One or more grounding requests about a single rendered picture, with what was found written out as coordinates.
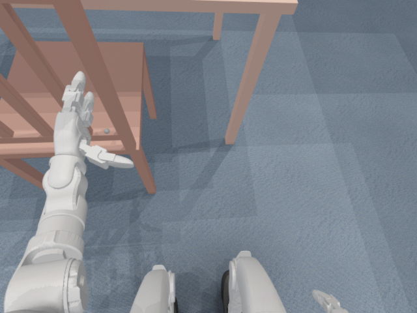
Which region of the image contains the table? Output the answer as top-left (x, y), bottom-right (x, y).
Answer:
top-left (10, 0), bottom-right (298, 144)

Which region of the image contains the chair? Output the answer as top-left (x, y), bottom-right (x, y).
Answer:
top-left (0, 0), bottom-right (157, 194)

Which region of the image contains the robot thigh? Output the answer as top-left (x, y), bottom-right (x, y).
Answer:
top-left (229, 256), bottom-right (286, 313)
top-left (130, 269), bottom-right (175, 313)

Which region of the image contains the robot left hand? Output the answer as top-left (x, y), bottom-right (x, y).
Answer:
top-left (53, 71), bottom-right (134, 170)

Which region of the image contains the robot left upper arm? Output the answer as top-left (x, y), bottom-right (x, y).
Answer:
top-left (5, 258), bottom-right (89, 313)

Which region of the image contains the left robot forearm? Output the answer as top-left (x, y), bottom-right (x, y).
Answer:
top-left (4, 154), bottom-right (88, 313)

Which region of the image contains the robot right hand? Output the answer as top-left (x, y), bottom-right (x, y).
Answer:
top-left (312, 290), bottom-right (348, 313)

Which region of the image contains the left robot thigh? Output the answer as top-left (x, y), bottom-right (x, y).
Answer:
top-left (130, 269), bottom-right (175, 313)

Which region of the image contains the right robot thigh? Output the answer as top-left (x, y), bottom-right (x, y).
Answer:
top-left (229, 256), bottom-right (286, 313)

